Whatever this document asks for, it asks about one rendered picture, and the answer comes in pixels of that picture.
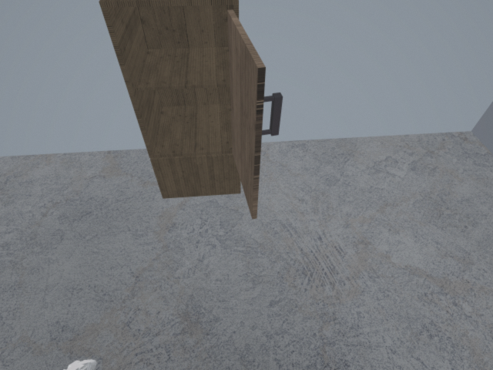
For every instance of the handle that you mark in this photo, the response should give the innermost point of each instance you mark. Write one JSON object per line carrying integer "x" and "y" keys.
{"x": 276, "y": 107}

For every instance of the cupboard door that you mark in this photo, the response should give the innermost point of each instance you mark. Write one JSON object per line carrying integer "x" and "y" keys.
{"x": 247, "y": 82}

